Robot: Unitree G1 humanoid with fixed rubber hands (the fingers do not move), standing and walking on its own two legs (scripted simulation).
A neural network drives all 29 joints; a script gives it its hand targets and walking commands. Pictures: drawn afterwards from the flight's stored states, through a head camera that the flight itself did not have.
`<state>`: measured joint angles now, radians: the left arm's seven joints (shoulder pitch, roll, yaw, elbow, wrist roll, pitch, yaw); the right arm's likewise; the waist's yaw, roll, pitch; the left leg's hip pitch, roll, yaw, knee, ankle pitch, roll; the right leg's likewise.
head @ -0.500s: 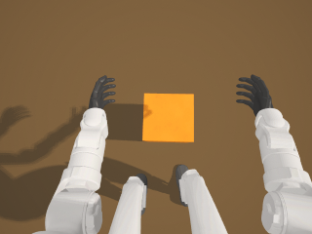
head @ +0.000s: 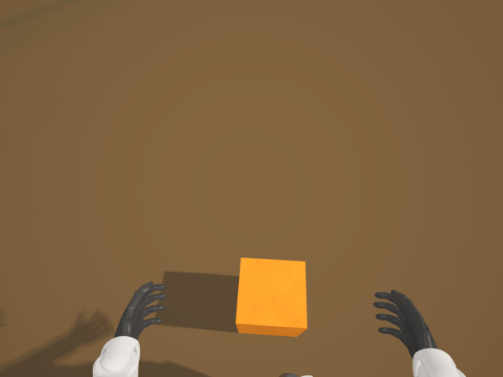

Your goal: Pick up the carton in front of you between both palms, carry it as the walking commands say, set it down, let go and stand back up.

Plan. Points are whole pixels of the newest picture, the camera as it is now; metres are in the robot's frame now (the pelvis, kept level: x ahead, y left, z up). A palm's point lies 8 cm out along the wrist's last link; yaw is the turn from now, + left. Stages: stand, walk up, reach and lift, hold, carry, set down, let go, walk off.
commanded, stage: let go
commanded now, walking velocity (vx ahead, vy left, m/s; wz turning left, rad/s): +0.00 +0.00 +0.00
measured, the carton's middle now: (270, 299) +0.36 -0.04 -0.64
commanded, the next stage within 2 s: stand in 0.56 s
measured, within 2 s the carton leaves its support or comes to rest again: neither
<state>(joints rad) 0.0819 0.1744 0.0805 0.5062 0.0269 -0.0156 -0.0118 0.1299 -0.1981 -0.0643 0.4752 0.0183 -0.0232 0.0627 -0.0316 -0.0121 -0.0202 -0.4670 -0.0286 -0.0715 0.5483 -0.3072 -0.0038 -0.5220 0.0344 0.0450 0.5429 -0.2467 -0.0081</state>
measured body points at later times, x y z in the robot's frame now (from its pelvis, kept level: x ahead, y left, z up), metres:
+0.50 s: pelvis +0.00 +0.02 +0.01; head +0.01 +0.02 +0.46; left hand +0.18 +0.25 -0.06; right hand +0.17 -0.22 -0.07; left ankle -0.03 +0.12 -0.73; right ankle +0.00 -0.11 -0.73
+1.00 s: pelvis +0.01 +0.00 +0.01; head +0.01 -0.01 +0.46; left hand +0.14 +0.30 -0.09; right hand +0.15 -0.29 -0.09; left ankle -0.03 +0.12 -0.73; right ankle +0.00 -0.11 -0.73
